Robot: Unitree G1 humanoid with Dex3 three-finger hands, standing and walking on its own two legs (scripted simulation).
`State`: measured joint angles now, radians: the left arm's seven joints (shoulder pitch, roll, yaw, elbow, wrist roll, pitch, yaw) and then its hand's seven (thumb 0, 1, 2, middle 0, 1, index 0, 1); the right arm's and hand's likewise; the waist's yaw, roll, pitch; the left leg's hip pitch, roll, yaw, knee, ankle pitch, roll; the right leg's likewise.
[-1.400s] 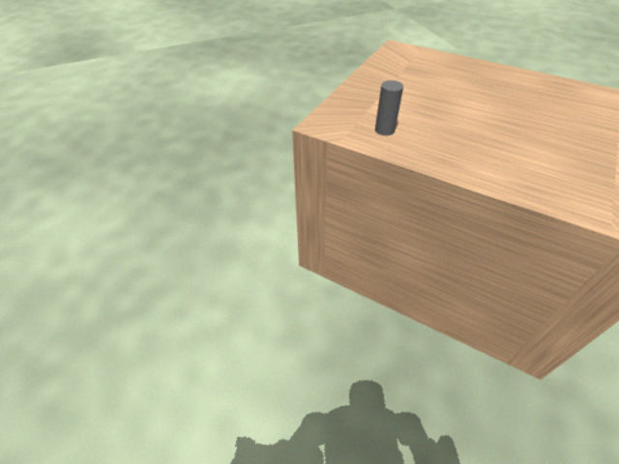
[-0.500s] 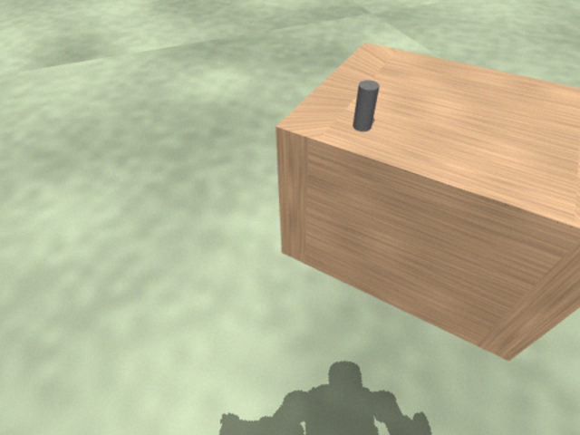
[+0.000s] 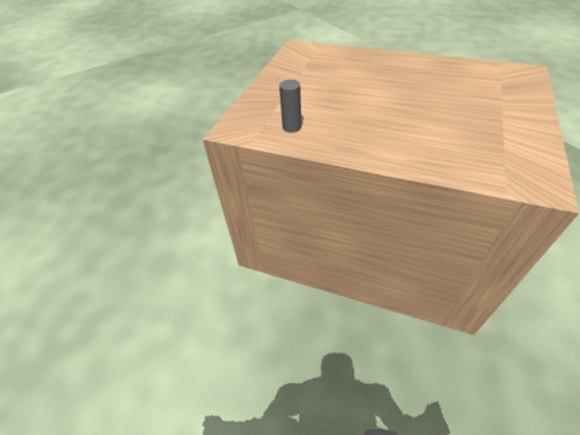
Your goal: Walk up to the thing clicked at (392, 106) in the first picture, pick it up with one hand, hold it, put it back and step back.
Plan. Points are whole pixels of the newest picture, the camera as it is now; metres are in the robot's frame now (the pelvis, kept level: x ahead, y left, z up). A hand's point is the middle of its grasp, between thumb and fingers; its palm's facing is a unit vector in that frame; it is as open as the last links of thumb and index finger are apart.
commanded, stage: walk up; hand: left
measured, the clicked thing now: (290, 107) +0.93 +0.03 -0.05
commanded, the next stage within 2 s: none
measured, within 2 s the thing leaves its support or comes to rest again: neither
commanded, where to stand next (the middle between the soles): +0.42 -0.06 m, yaw -20 degrees
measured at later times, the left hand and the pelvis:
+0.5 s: hand (172, 365) +0.27 +0.25 -0.16, palm faces -0.23 -0.91 -0.34, open 7.4 cm; pelvis +0.18 -0.01 -0.01, yaw -10 degrees
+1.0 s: hand (241, 233) +0.53 +0.14 -0.11, palm faces -0.31 -0.86 -0.40, open 7.4 cm; pelvis +0.35 -0.07 +0.00, yaw -18 degrees
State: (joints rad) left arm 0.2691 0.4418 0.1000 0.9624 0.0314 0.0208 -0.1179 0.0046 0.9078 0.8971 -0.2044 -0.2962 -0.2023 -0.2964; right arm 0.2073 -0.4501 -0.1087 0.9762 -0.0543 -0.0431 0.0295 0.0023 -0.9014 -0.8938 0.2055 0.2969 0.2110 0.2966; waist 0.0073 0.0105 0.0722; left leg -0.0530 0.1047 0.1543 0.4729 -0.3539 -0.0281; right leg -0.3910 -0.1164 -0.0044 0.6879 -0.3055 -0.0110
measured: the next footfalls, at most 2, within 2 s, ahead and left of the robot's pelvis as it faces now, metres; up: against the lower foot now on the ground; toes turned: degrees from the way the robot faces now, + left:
right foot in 0.04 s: +0.13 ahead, -0.17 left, +0.00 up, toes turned -5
left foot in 0.40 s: +0.28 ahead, +0.09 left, +0.00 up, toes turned -4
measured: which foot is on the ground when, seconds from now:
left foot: down 0.00-0.04, up 0.06-0.38, down 0.40-0.84, up 0.86-1.00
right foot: up 0.00-0.02, down 0.04-0.42, up 0.44-0.80, down 0.82-1.00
